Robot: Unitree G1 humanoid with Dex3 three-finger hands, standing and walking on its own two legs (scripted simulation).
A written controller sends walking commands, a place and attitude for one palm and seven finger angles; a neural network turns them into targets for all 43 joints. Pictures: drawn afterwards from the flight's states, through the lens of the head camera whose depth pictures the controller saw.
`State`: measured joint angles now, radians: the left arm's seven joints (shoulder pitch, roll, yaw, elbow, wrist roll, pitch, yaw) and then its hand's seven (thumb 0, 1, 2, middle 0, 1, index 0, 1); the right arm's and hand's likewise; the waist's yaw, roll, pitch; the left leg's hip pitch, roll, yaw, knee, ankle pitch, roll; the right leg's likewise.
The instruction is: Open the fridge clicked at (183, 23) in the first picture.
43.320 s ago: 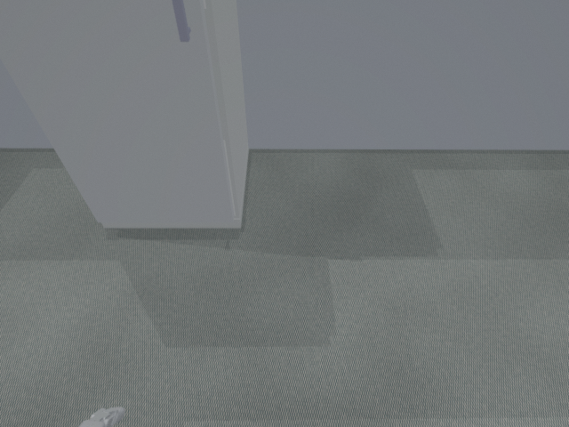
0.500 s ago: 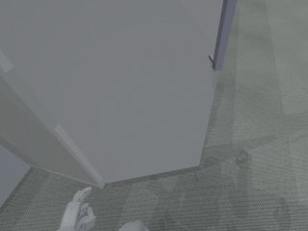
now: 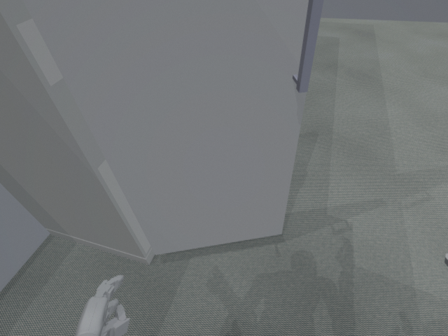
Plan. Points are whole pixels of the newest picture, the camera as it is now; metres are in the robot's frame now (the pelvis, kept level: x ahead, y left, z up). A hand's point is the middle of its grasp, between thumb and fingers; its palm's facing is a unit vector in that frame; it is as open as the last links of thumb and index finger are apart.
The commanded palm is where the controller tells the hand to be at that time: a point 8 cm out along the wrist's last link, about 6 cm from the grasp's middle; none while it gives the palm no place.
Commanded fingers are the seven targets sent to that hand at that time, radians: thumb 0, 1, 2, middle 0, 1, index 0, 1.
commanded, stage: stop stepping back and stand still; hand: right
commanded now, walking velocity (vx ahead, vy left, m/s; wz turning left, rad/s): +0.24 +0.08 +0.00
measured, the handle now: (306, 35) +0.67 -0.15 +0.25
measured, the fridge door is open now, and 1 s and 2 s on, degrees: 64 64 64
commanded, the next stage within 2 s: let the arm hang, fingers relaxed in 1.14 s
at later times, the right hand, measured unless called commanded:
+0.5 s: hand out of the picture +0.16 -0.31 +0.15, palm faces +0.50 +0.81 -0.30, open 7.4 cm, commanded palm +0.09 -0.34 +0.18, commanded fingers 0.00 -0.90 -0.90 0.20 0.30 0.20 0.30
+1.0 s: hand out of the picture +0.22 -0.30 +0.16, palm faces +0.42 +0.81 -0.41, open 7.4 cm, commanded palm +0.14 -0.34 +0.18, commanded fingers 0.00 -0.90 -0.90 0.20 0.30 0.20 0.30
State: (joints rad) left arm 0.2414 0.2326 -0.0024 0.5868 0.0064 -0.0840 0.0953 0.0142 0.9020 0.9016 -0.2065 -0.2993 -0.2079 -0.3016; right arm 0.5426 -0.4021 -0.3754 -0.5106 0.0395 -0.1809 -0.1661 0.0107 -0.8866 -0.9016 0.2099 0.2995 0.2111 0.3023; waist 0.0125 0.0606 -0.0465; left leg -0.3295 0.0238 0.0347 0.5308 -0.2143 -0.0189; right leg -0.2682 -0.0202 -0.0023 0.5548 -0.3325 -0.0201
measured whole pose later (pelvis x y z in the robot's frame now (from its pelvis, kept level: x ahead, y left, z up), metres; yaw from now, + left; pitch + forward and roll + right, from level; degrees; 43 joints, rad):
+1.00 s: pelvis +0.01 -0.04 +0.01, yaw -2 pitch +0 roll +0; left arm 0.20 0.19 -0.01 0.63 0.00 -0.12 0.06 0.02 0.90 0.90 -0.21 -0.30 -0.21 -0.30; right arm 0.50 -0.39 -0.39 -0.47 0.03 -0.22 -0.15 0.02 -0.89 -0.90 0.21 0.30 0.21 0.30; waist 0.01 0.04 0.03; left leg -0.21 0.00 0.02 0.50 -0.29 0.00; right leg -0.21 0.00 -0.06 0.52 -0.30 -0.02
